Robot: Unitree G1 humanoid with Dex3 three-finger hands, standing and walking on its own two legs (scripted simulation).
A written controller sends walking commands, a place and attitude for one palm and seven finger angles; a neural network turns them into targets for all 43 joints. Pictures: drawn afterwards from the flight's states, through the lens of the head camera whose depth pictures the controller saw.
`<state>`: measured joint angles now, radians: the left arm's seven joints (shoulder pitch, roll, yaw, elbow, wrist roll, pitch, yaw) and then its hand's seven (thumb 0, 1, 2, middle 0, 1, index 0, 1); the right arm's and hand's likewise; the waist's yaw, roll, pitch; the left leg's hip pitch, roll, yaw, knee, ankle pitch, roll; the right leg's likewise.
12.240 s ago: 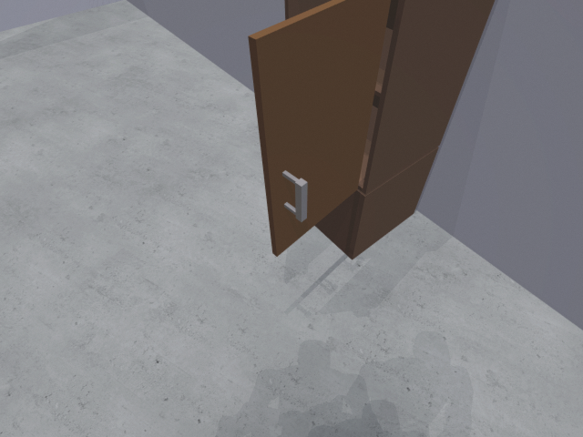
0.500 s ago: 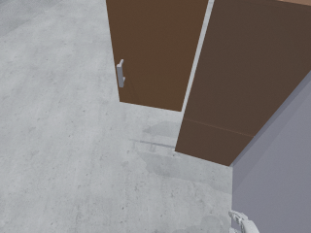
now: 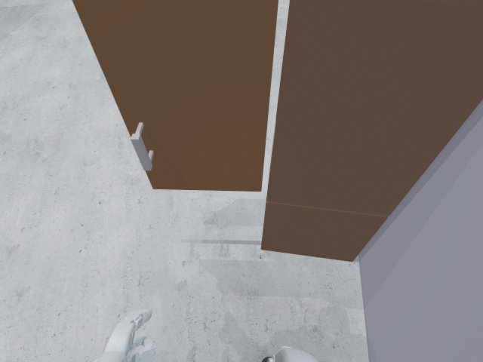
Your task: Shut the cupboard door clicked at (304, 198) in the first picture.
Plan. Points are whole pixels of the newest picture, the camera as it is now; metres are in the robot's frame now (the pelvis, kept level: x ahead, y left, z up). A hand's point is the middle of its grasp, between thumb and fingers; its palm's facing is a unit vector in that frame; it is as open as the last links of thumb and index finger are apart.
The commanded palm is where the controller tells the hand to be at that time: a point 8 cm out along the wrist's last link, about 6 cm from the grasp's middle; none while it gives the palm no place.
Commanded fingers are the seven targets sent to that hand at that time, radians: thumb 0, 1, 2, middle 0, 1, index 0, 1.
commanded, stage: take the last steps up to it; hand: left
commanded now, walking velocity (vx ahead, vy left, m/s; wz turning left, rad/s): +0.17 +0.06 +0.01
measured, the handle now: (144, 147) +0.63 +0.26 -0.09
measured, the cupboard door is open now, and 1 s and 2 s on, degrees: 97 97 97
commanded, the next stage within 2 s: come to a stop and stand still in 0.10 s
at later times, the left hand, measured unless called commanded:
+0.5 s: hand out of the picture +0.10 +0.21 -0.17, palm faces +0.05 -0.98 -0.18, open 7.3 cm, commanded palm none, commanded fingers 0.00 0.90 0.90 -0.20 -0.30 -0.20 -0.30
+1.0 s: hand out of the picture +0.13 +0.18 -0.16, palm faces +0.01 -0.98 -0.19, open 7.3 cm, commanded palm none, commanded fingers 0.00 0.90 0.90 -0.20 -0.30 -0.20 -0.30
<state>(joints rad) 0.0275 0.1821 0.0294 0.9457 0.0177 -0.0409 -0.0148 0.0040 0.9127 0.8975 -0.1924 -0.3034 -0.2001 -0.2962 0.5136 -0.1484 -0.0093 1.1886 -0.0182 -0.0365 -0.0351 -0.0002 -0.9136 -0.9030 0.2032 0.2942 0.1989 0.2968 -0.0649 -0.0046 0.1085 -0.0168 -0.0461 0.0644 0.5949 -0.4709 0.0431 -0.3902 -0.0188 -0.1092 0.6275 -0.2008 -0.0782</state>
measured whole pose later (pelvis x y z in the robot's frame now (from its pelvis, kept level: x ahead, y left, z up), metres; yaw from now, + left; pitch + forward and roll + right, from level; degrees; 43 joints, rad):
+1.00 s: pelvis +0.09 +0.00 +0.02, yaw -2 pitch +0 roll +0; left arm 0.22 0.17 0.02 1.06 0.01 0.00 0.02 0.01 0.93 0.90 -0.20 -0.30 -0.20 -0.30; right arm 0.28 -0.19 -0.03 1.11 -0.02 0.02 -0.02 0.00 -0.91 -0.90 0.20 0.29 0.20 0.30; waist 0.00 -0.02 0.04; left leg -0.23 0.00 0.02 0.50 -0.27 0.00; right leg -0.19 -0.03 -0.05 0.51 -0.32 0.00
